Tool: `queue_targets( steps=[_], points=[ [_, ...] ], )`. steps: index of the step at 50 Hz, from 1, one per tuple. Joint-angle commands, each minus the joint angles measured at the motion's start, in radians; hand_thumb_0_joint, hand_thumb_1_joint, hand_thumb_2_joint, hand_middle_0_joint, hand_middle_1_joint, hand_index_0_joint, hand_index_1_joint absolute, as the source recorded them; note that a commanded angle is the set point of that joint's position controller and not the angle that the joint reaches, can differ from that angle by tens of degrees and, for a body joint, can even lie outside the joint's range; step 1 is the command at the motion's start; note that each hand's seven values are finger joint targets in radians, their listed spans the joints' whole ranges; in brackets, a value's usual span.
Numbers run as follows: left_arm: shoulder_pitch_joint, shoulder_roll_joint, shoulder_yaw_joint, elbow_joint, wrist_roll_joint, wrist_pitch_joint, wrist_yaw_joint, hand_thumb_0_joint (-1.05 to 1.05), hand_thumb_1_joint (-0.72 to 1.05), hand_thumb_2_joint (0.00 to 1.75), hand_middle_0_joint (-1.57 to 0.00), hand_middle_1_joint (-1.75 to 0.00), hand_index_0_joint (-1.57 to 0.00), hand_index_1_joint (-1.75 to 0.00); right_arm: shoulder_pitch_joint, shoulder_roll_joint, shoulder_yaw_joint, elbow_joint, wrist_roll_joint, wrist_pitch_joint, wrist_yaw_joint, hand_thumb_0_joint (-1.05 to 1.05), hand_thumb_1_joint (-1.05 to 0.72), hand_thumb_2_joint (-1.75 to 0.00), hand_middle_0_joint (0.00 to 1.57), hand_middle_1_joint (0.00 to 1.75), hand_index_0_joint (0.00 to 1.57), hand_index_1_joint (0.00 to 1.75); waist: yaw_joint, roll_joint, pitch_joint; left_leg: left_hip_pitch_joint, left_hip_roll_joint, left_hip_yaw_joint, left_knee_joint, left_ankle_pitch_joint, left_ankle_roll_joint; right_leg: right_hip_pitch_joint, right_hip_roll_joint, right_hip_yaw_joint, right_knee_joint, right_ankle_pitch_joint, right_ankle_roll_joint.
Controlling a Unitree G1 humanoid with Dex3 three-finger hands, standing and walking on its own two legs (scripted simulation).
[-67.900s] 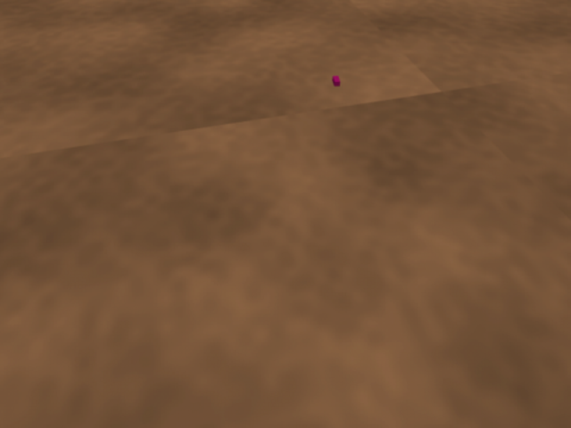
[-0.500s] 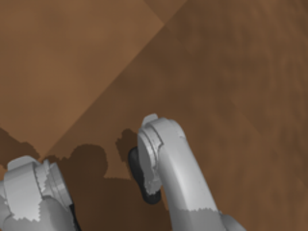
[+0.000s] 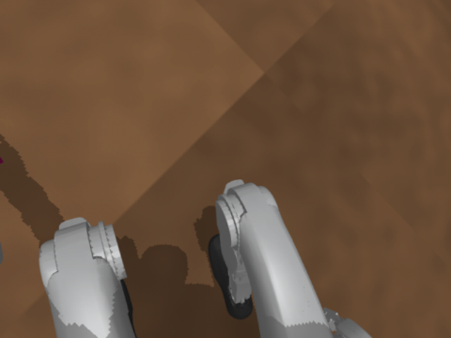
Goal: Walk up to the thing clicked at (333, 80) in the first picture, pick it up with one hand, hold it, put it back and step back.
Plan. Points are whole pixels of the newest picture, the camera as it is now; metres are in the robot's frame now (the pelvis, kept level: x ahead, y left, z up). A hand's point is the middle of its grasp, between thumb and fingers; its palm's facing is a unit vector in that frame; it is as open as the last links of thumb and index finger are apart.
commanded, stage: withdraw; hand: left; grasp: from above
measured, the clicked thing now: out of the picture +0.49 +0.37 -0.31
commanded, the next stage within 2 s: approach in 0.58 s
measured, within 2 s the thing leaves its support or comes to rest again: neither
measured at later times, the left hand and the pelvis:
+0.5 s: hand out of the picture +0.47 +0.34 -0.09, palm faces -0.19 -0.41 -0.89, open 7.4 cm; pelvis -0.01 -0.01 +0.03, yaw +4 degrees
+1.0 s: hand out of the picture +0.44 +0.33 -0.03, palm faces -0.05 -0.61 -0.79, open 7.4 cm; pelvis +0.00 +0.00 +0.08, yaw +5 degrees
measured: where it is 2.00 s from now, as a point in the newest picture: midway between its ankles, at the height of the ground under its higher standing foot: (181, 312)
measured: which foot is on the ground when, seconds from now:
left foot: down 0.00-1.00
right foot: down 0.00-1.00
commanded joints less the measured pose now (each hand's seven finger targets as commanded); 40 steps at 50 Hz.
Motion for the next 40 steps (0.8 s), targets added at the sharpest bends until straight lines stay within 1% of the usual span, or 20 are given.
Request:
queue_targets(
  steps=[1, 2, 5, 6, 7, 8, 9, 10, 14, 15, 17, 19, 21, 25, 28, 33, 36, 37, 38, 40],
  points=[
    [-0.399, 0.190, -0.046, -0.238, -0.013, 0.042, 0.007, 0.00, 0.83, 0.90, -0.20, -0.30, -0.20, -0.30, 0.213, -0.273, -0.129, 0.005, 0.040, 0.034, -0.018, 0.00, -0.90, -0.90, 0.20, 0.30, 0.20, 0.30, 0.009, 0.517, -0.744, 0.634, 0.013, 0.129, -0.368, 0.146, 0.025, 0.286, 0.027, -0.093, -0.255, 0.187, -0.106],
    [-0.385, 0.153, -0.066, -0.206, -0.013, 0.063, -0.010, 0.00, 0.90, 0.90, -0.20, -0.30, -0.20, -0.30, 0.218, -0.264, -0.134, 0.006, 0.045, 0.047, -0.024, 0.00, -0.90, -0.90, 0.20, 0.30, 0.20, 0.30, -0.001, 0.468, -0.732, 0.620, 0.010, 0.137, -0.364, 0.157, 0.030, 0.304, 0.033, -0.087, -0.273, 0.202, -0.105],
    [-0.357, 0.090, -0.103, -0.121, -0.027, 0.102, -0.069, 0.00, 0.90, 0.90, -0.20, -0.30, -0.20, -0.30, 0.225, -0.248, -0.139, 0.013, 0.051, 0.067, -0.037, 0.00, -0.90, -0.90, 0.20, 0.30, 0.20, 0.30, -0.025, 0.349, -0.616, 0.526, 0.001, 0.136, -0.384, 0.133, 0.043, 0.297, 0.028, -0.074, -0.310, 0.186, -0.099],
    [-0.338, 0.089, -0.111, -0.095, -0.032, 0.110, -0.089, 0.00, 0.90, 0.90, -0.20, -0.30, -0.20, -0.30, 0.221, -0.246, -0.143, 0.017, 0.054, 0.071, -0.044, 0.00, -0.90, -0.90, 0.20, 0.30, 0.20, 0.30, -0.016, 0.301, -0.593, 0.517, -0.001, 0.134, -0.388, 0.120, 0.048, 0.291, 0.029, -0.070, -0.324, 0.172, -0.097],
    [-0.352, 0.105, -0.108, -0.099, -0.028, 0.109, -0.106, 0.00, 0.90, 0.90, -0.20, -0.30, -0.20, -0.30, 0.230, -0.248, -0.140, 0.016, 0.055, 0.076, -0.050, 0.00, -0.90, -0.90, 0.20, 0.30, 0.20, 0.30, -0.025, 0.289, -0.590, 0.501, -0.005, 0.133, -0.395, 0.117, 0.051, 0.308, 0.024, -0.066, -0.329, 0.168, -0.095],
    [-0.351, 0.135, -0.087, -0.083, -0.027, 0.111, -0.119, 0.00, 0.90, 0.90, -0.20, -0.30, -0.20, -0.30, 0.241, -0.254, -0.142, 0.020, 0.057, 0.084, -0.057, 0.00, -0.90, -0.90, 0.20, 0.30, 0.20, 0.30, -0.025, 0.266, -0.583, 0.502, -0.006, 0.129, -0.398, 0.115, 0.053, 0.312, 0.020, -0.062, -0.335, 0.167, -0.093],
    [-0.386, 0.065, -0.145, -0.106, -0.035, 0.102, -0.139, 0.00, 0.90, 0.90, -0.20, -0.30, -0.20, -0.30, 0.216, -0.232, -0.130, -0.010, 0.056, 0.084, -0.060, 0.00, -0.90, -0.90, 0.20, 0.30, 0.20, 0.30, -0.033, 0.258, -0.587, 0.496, -0.007, 0.143, -0.397, 0.125, 0.054, 0.349, 0.022, -0.057, -0.343, 0.173, -0.093],
    [-0.350, 0.120, -0.103, -0.044, -0.025, 0.104, -0.142, 0.00, 0.90, 0.90, -0.20, -0.30, -0.20, -0.30, 0.237, -0.234, -0.127, 0.011, 0.056, 0.091, -0.067, 0.00, -0.90, -0.90, 0.20, 0.30, 0.20, 0.30, -0.029, 0.218, -0.578, 0.487, -0.007, 0.141, -0.394, 0.130, 0.058, 0.359, 0.021, -0.055, -0.348, 0.174, -0.089],
    [-0.386, 0.111, -0.138, 0.018, -0.017, 0.063, -0.153, 0.00, 0.90, 0.90, -0.20, -0.30, -0.20, -0.30, 0.212, -0.217, -0.099, -0.021, 0.054, 0.099, -0.091, 0.00, -0.90, -0.90, 0.20, 0.30, 0.20, 0.30, -0.040, 0.169, -0.520, 0.411, -0.012, 0.153, -0.392, 0.080, 0.063, 0.372, 0.025, -0.044, -0.363, 0.114, -0.086],
    [-0.428, 0.130, -0.132, -0.005, -0.014, 0.046, -0.147, 0.00, 0.90, 0.90, -0.20, -0.30, -0.20, -0.30, 0.213, -0.220, -0.096, -0.021, 0.050, 0.098, -0.098, 0.00, -0.90, -0.90, 0.20, 0.30, 0.20, 0.30, -0.046, 0.177, -0.537, 0.417, -0.015, 0.150, -0.389, 0.065, 0.062, 0.365, 0.024, -0.041, -0.366, 0.094, -0.086],
    [-0.462, 0.192, -0.101, -0.033, 0.010, 0.021, -0.129, 0.00, 0.90, 0.90, -0.20, -0.30, -0.20, -0.30, 0.215, -0.218, -0.089, -0.025, 0.045, 0.096, -0.105, 0.00, -0.90, -0.90, 0.20, 0.30, 0.20, 0.30, -0.019, 0.238, -0.592, 0.455, -0.014, 0.166, -0.382, 0.095, 0.056, 0.385, 0.023, -0.039, -0.348, 0.118, -0.090],
    [-0.503, 0.234, -0.076, -0.081, 0.033, 0.003, -0.103, 0.00, 0.90, 0.90, -0.20, -0.30, -0.20, -0.30, 0.204, -0.221, -0.088, -0.038, 0.041, 0.092, -0.112, 0.00, -0.90, -0.90, 0.20, 0.30, 0.20, 0.30, -0.010, 0.289, -0.654, 0.512, -0.014, 0.165, -0.375, 0.111, 0.050, 0.368, 0.020, -0.042, -0.333, 0.128, -0.092],
    [-0.484, 0.238, -0.054, -0.075, 0.043, -0.002, -0.075, 0.00, 0.90, 0.90, -0.20, -0.30, -0.20, -0.30, 0.207, -0.220, -0.087, -0.035, 0.037, 0.092, -0.114, 0.00, -0.90, -0.90, 0.20, 0.30, 0.20, 0.30, -0.003, 0.335, -0.666, 0.528, -0.013, 0.173, -0.380, 0.120, 0.044, 0.371, 0.017, -0.045, -0.318, 0.142, -0.095],
    [-0.493, 0.259, -0.009, -0.163, 0.046, 0.011, -0.047, 0.00, 0.90, 0.90, -0.20, -0.30, -0.20, -0.30, 0.235, -0.232, -0.109, -0.023, 0.040, 0.096, -0.120, 0.00, -0.90, -0.90, 0.20, 0.30, 0.20, 0.30, 0.020, 0.427, -0.803, 0.632, -0.006, 0.170, -0.395, 0.166, 0.034, 0.372, 0.009, -0.058, -0.292, 0.189, -0.101],
    [-0.494, 0.251, -0.012, -0.166, 0.026, 0.033, -0.045, 0.00, 0.90, 0.90, -0.20, -0.30, -0.20, -0.30, 0.249, -0.221, -0.116, -0.009, 0.036, 0.102, -0.122, 0.00, -0.90, -0.90, 0.20, 0.30, 0.20, 0.30, 0.003, 0.390, -0.817, 0.605, -0.002, 0.181, -0.373, 0.188, 0.043, 0.410, 0.015, -0.053, -0.310, 0.218, -0.094],
    [-0.436, 0.250, -0.015, -0.143, 0.012, 0.053, -0.075, 0.00, 0.90, 0.90, -0.20, -0.30, -0.20, -0.30, 0.253, -0.212, -0.122, 0.006, 0.041, 0.104, -0.123, 0.00, -0.90, -0.90, 0.20, 0.30, 0.20, 0.30, 0.013, 0.343, -0.772, 0.561, -0.001, 0.181, -0.374, 0.184, 0.050, 0.413, 0.015, -0.054, -0.312, 0.206, -0.094],
    [-0.415, 0.215, -0.030, -0.148, 0.001, 0.050, -0.093, 0.00, 0.90, 0.90, -0.20, -0.30, -0.20, -0.30, 0.260, -0.207, -0.122, 0.003, 0.042, 0.102, -0.122, 0.00, -0.90, -0.90, 0.20, 0.30, 0.20, 0.30, 0.005, 0.324, -0.754, 0.546, -0.003, 0.183, -0.375, 0.185, 0.052, 0.435, 0.016, -0.052, -0.323, 0.213, -0.092],
    [-0.407, 0.241, -0.004, -0.181, -0.013, 0.050, -0.096, 0.00, 0.90, 0.90, -0.20, -0.30, -0.20, -0.30, 0.264, -0.210, -0.129, 0.002, 0.046, 0.102, -0.123, 0.00, -0.90, -0.90, 0.20, 0.30, 0.20, 0.30, 0.025, 0.322, -0.781, 0.561, -0.002, 0.184, -0.383, 0.193, 0.053, 0.454, 0.014, -0.050, -0.329, 0.216, -0.091],
    [-0.383, 0.209, -0.014, -0.186, -0.027, 0.055, -0.105, 0.00, 0.90, 0.90, -0.20, -0.30, -0.20, -0.30, 0.262, -0.204, -0.133, -0.004, 0.050, 0.102, -0.121, 0.00, -0.90, -0.90, 0.20, 0.30, 0.20, 0.30, 0.035, 0.328, -0.807, 0.583, -0.003, 0.187, -0.391, 0.203, 0.052, 0.466, 0.013, -0.047, -0.336, 0.224, -0.092],
    [-0.348, 0.199, 0.002, -0.245, -0.066, 0.062, -0.122, 0.00, 0.90, 0.90, -0.20, -0.30, -0.20, -0.30, 0.256, -0.203, -0.149, -0.018, 0.064, 0.107, -0.121, 0.00, -0.90, -0.90, 0.20, 0.30, 0.20, 0.30, 0.063, 0.341, -0.849, 0.622, -0.006, 0.185, -0.421, 0.217, 0.048, 0.478, 0.011, -0.047, -0.340, 0.229, -0.097]
  ],
)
